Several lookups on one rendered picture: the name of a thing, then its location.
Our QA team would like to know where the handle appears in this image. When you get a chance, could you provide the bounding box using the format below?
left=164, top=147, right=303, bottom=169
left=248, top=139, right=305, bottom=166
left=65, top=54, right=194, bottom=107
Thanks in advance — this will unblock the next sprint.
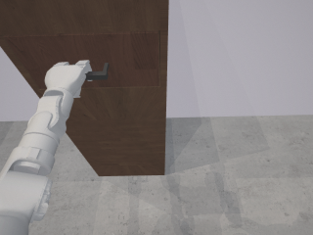
left=72, top=63, right=110, bottom=80

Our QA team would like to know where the cabinet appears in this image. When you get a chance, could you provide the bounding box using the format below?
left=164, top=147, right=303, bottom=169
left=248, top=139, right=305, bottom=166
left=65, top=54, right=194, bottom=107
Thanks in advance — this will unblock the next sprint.
left=0, top=0, right=169, bottom=176

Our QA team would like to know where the robot left forearm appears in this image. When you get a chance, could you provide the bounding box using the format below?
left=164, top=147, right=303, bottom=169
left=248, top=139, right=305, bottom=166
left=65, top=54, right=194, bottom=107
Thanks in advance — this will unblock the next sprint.
left=0, top=87, right=74, bottom=184

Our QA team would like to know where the drawer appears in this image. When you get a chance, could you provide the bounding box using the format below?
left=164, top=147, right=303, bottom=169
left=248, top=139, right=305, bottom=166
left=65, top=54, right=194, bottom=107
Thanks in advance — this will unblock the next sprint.
left=3, top=30, right=159, bottom=89

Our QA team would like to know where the robot left hand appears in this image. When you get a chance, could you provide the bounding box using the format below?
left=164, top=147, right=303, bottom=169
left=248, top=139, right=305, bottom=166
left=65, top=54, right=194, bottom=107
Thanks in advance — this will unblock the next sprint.
left=44, top=60, right=92, bottom=98

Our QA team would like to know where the robot left upper arm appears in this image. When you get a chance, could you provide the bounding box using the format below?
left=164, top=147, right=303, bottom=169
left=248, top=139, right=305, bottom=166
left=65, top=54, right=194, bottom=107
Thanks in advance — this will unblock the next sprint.
left=0, top=170, right=53, bottom=235

